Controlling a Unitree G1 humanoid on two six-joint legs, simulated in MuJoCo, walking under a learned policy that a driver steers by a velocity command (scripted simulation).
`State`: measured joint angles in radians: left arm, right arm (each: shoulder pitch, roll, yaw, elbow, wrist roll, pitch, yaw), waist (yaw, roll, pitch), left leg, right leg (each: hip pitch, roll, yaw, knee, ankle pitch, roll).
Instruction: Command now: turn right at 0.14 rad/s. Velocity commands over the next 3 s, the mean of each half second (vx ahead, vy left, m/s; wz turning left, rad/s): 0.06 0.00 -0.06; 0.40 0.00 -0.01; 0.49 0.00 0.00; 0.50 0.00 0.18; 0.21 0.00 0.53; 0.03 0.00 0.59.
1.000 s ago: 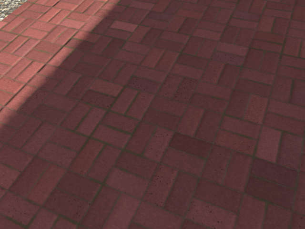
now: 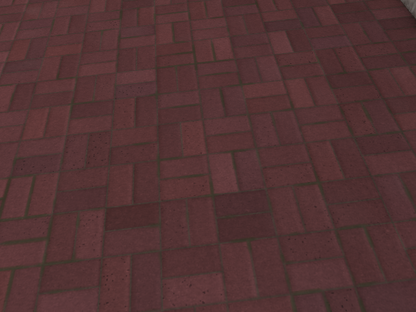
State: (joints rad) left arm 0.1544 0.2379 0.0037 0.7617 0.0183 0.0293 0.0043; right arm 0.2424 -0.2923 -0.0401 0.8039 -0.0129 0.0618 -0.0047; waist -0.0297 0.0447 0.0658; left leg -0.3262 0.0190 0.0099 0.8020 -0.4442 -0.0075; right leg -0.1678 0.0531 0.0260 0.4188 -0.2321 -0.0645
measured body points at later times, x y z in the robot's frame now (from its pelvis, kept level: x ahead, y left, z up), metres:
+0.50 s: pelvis +0.01 +0.01 +0.00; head +0.01 +0.01 +0.45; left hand +0.06 +0.28 -0.14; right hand +0.03 -0.25 -0.15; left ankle -0.02 +0.13 -0.74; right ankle -0.01 -0.08 -0.73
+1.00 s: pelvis +0.21 -0.02 -0.01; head +0.24 -0.02 +0.44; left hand +0.10 +0.21 -0.15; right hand +0.41 -0.24 -0.13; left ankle +0.36 +0.08 -0.71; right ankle +0.04 -0.09 -0.74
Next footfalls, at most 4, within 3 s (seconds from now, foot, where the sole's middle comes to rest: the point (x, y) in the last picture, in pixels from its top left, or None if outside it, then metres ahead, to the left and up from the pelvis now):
0.22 left None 0.02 0.13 -0.78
1.08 left None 0.43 0.07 -0.78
1.62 right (254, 236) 0.73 -0.10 -0.78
2.16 left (201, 179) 0.99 0.08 -0.78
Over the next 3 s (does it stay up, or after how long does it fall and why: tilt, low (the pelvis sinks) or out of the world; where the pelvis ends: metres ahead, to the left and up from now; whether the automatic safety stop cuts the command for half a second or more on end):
stays up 0.97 -0.03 0.00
